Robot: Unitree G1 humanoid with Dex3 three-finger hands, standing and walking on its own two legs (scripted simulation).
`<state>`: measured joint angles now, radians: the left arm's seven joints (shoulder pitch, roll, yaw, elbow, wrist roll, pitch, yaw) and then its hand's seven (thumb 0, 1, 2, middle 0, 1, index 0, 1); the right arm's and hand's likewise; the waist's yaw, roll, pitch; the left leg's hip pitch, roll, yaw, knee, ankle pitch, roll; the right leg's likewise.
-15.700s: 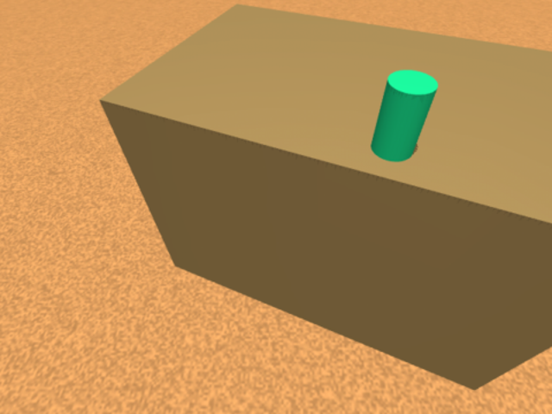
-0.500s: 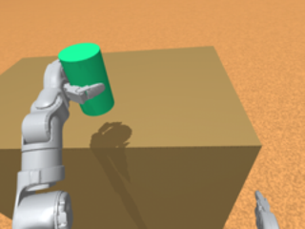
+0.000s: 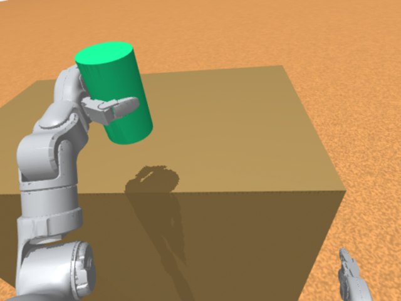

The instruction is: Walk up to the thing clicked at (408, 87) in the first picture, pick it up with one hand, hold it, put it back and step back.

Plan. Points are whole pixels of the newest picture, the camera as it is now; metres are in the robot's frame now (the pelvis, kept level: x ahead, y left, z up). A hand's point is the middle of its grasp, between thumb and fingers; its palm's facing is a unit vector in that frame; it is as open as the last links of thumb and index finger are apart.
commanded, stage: lift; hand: left
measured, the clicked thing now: (119, 95) +0.36 +0.16 +0.29
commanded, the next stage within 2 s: hold in 0.18 s
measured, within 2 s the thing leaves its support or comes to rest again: neither
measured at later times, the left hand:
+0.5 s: hand (104, 84) +0.34 +0.17 +0.32, palm faces +0.15 -0.99 -0.03, open 11.6 cm
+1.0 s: hand (108, 84) +0.32 +0.15 +0.33, palm faces +0.14 -0.99 -0.03, open 11.6 cm
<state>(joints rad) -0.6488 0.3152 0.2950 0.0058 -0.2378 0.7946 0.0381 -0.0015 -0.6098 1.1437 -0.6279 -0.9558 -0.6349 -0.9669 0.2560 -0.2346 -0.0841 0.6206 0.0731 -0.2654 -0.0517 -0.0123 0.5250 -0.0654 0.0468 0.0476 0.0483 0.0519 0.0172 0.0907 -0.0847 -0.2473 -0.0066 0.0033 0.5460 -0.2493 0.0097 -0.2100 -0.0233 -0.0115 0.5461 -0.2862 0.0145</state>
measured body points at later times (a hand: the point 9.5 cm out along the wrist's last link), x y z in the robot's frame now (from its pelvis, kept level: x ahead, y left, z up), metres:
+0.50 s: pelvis +0.00 +0.00 +0.00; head -0.06 -0.04 +0.44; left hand +0.33 +0.22 +0.33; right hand +0.18 -0.24 -0.07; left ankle +0.03 +0.11 -0.73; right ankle +0.01 -0.13 -0.73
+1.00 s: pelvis -0.01 +0.00 +0.00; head -0.08 -0.04 +0.44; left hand +0.31 +0.20 +0.33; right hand +0.17 -0.25 -0.07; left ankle +0.03 +0.11 -0.73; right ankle +0.01 -0.13 -0.73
